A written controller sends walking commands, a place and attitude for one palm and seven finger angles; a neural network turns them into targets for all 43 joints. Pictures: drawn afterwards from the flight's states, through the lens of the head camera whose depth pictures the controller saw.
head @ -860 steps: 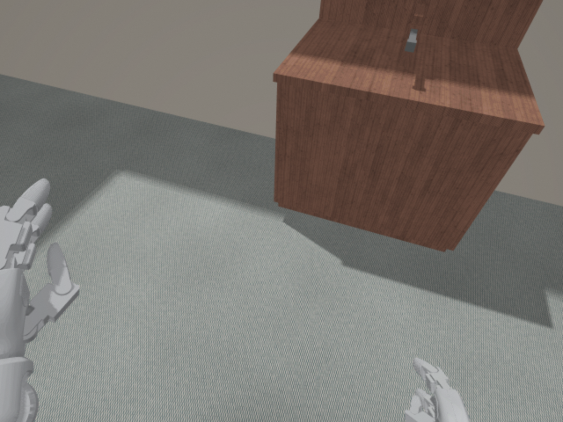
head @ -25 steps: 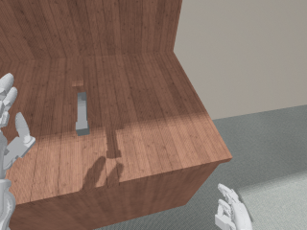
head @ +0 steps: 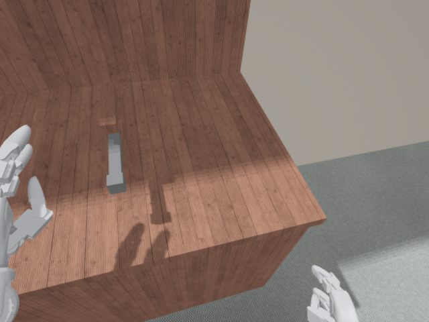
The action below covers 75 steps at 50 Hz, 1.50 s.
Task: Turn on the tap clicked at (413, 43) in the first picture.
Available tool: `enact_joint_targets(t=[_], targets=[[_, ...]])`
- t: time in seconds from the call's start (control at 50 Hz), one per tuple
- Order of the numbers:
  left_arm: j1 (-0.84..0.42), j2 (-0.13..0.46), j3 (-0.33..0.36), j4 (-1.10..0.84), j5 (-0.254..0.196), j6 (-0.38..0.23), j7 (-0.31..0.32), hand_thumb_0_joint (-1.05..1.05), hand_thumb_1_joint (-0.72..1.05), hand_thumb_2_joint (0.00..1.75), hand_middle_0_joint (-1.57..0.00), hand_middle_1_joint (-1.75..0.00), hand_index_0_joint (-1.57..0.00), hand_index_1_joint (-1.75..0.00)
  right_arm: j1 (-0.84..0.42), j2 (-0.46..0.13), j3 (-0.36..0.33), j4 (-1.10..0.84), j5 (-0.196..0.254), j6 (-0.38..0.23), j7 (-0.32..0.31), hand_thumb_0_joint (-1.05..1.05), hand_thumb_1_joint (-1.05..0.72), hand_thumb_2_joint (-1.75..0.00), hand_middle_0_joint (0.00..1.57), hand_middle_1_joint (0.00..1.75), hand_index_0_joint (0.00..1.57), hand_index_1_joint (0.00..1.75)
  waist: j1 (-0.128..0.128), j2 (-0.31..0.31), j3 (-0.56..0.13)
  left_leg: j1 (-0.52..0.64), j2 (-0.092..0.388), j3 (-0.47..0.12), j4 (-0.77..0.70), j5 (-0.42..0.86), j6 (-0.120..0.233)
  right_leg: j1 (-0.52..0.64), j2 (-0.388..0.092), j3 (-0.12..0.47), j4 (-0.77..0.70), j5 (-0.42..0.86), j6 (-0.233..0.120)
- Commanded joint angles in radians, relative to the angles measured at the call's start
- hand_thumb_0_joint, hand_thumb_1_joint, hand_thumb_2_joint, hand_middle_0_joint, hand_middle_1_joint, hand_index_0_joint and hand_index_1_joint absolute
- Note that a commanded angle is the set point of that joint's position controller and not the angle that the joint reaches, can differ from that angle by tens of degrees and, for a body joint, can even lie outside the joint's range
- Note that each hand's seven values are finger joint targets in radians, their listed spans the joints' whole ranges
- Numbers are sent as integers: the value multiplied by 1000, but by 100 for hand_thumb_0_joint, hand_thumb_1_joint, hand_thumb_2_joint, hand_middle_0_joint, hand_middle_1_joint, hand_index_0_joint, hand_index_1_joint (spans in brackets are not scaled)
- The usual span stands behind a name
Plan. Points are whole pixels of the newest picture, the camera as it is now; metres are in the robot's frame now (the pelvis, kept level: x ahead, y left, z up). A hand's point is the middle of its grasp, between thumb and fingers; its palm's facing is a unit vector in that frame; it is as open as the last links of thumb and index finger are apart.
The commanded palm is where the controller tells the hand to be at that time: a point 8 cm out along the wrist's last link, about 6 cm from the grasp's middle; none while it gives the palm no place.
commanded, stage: look again from close up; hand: left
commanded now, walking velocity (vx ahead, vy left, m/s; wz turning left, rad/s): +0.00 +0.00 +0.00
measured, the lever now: (116, 183) +0.33 +0.21 +0.07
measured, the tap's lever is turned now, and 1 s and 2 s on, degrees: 0 0 0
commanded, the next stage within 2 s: shuffle to correct the standing spot in 0.20 s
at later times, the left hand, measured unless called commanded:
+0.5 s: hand (76, 210) +0.23 +0.22 +0.15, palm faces +0.37 -0.85 -0.36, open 7.4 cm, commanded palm +0.16 +0.25 +0.17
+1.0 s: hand (124, 214) +0.22 +0.15 +0.16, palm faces +0.31 -0.86 -0.41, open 7.4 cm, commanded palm +0.17 +0.19 +0.17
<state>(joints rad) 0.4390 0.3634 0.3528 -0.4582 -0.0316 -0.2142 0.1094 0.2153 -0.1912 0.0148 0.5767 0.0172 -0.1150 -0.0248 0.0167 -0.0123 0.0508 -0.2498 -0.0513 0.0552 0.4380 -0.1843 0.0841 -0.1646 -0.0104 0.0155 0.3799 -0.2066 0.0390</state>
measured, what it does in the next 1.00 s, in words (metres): shifts its weight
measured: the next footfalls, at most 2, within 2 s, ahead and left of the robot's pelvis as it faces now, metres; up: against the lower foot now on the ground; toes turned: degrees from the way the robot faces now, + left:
none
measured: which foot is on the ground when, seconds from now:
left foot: down 0.00-1.00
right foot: down 0.00-1.00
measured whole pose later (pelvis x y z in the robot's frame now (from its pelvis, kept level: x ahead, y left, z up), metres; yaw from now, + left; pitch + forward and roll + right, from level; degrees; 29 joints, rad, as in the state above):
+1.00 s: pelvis +0.00 -0.09 +0.00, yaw -1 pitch +1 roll -1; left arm 0.48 0.38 0.36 -0.51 -0.09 -0.15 0.08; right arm 0.20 -0.21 -0.02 0.55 0.02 -0.08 -0.05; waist 0.01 0.01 0.04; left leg -0.31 0.07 0.02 0.50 -0.22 -0.03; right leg -0.22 0.12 -0.01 0.42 -0.22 -0.08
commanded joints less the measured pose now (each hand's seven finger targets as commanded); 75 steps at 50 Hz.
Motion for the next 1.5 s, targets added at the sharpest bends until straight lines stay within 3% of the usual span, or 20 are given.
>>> enact_joint_targets(t=[0.0,0.08,0.1,0.18,0.32,0.44,0.62,0.68,0.7,0.72,0.8,0.88,0.9,0.96,0.98,1.0,1.06,1.16,1.22,1.48], targets=[[-75,152,98,-192,-11,-65,16,0,90,90,-20,-30,-20,-30,-92,-137,-50,-160,-2,-50,-18,0,-90,-90,20,30,20,30,-7,68,-130,11,150,-152,-136,-78,-73,35,-34,6,-42,51,-52],[-84,186,124,-225,-7,-67,22,0,90,90,-20,-30,-20,-30,-106,-132,-53,-161,5,-59,-22,0,-90,-90,20,30,20,30,-5,97,-139,38,139,-144,-113,-71,-66,21,-45,29,-56,53,-58],[-80,153,91,-206,-12,-71,16,0,90,90,-20,-30,-20,-30,-94,-138,-50,-156,-3,-57,-20,0,-90,-90,20,30,20,30,-7,83,-137,29,136,-145,-113,-77,-58,20,-41,28,-61,48,-59],[-55,176,117,-188,-14,-62,19,0,90,90,-20,-30,-20,-30,-101,-132,-52,-154,4,-59,-23,0,-90,-90,20,30,20,30,-4,71,-128,49,131,-140,-98,-40,-62,1,-47,44,-74,64,-61],[-80,163,99,-161,-23,-53,12,0,90,90,-20,-30,-20,-30,-98,-134,-55,-158,2,-52,-26,0,-90,-90,20,30,20,30,-6,26,-121,70,139,-145,-107,-30,-59,-25,-36,57,-92,53,-58],[-120,171,98,-217,-30,-51,9,0,90,90,-20,-30,-20,-30,-98,-131,-56,-169,1,-49,-24,0,-90,-90,20,30,20,30,-4,92,-149,97,185,-162,-142,1,-65,-8,-10,20,-46,64,-43],[-31,192,131,-272,-47,-36,-7,0,90,90,-20,-30,-20,-30,-79,-128,-72,-189,0,-39,-12,0,-90,-90,20,30,20,30,-4,105,-208,143,214,-134,-43,275,-73,-8,-14,11,-18,176,-46],[11,207,153,-264,-55,-26,-11,0,90,90,-20,-30,-20,-30,-82,-125,-70,-188,1,-32,-14,0,-90,-90,20,30,20,30,-5,102,-204,137,220,-124,-18,296,-69,-14,-16,7,-20,202,-47],[10,177,125,-249,-59,-24,-18,0,90,90,-20,-30,-20,-30,-77,-130,-68,-185,-3,-27,-13,0,-90,-90,20,30,20,30,-10,87,-203,125,215,-118,-18,275,-66,-17,-14,9,-22,202,-46],[6,201,145,-257,-60,-20,-18,0,90,90,-20,-30,-20,-30,-79,-130,-76,-195,1,-29,-17,0,-90,-90,20,30,20,30,-7,84,-195,119,217,-120,-9,264,-66,-20,-22,23,-23,213,-47],[5,188,130,-245,-69,-12,-19,0,90,90,-20,-30,-20,-30,-88,-131,-71,-186,-2,-22,-22,0,-90,-90,20,30,20,30,-13,64,-174,93,195,-95,6,139,-62,-52,-27,48,-45,193,-51],[-11,214,152,-264,-72,-3,-11,0,90,90,-20,-30,-20,-30,-97,-124,-77,-186,6,-23,-30,0,-90,-90,20,30,20,30,-13,45,-160,88,172,-78,41,47,-63,-90,-49,91,-63,167,-62],[-13,188,125,-245,-74,-3,-12,0,90,90,-20,-30,-20,-30,-90,-128,-74,-180,-1,-19,-29,0,-90,-90,20,30,20,30,-17,23,-160,80,162,-71,51,20,-61,-100,-53,94,-75,142,-56],[-16,201,139,-261,-74,-2,-8,0,90,90,-20,-30,-20,-30,-83,-129,-84,-187,3,-22,-32,0,-90,-90,20,30,20,30,-15,10,-162,85,148,-60,96,-3,-61,-123,-74,130,-84,133,-49],[-15,210,145,-264,-74,4,-2,0,90,90,-20,-30,-20,-30,-94,-124,-81,-180,9,-21,-31,0,-90,-90,20,30,20,30,-17,18,-154,89,142,-62,101,-6,-62,-139,-80,138,-90,123,-63],[-13,191,125,-249,-74,2,-2,0,90,90,-20,-30,-20,-30,-89,-125,-76,-176,1,-16,-30,0,-90,-90,20,30,20,30,-21,-1,-146,75,138,-58,104,-21,-59,-146,-80,132,-101,83,-55],[-1,213,149,-272,-75,-2,0,0,90,90,-20,-30,-20,-30,-89,-129,-86,-185,6,-18,-31,0,-90,-90,20,30,20,30,-13,8,-156,77,146,-61,114,10,-55,-136,-87,142,-80,123,-50],[13,219,159,-287,-76,-7,-6,0,90,90,-20,-30,-20,-30,-86,-135,-85,-183,1,-12,-32,0,-90,-90,20,30,20,30,-13,41,-174,72,184,-84,81,124,-48,-87,-57,92,-21,227,-24],[19,226,165,-291,-75,-5,-9,0,90,90,-20,-30,-20,-30,-87,-135,-84,-187,0,-12,-33,0,-90,-90,20,30,20,30,-11,60,-169,57,204,-101,63,150,-45,-71,-40,70,-3,219,-20],[33,226,163,-321,-80,4,-12,0,90,90,-20,-30,-20,-30,-80,-129,-81,-187,5,-13,-32,0,-90,-90,20,30,20,30,-18,67,-177,65,208,-117,64,62,-50,-95,-47,87,-2,157,-65]])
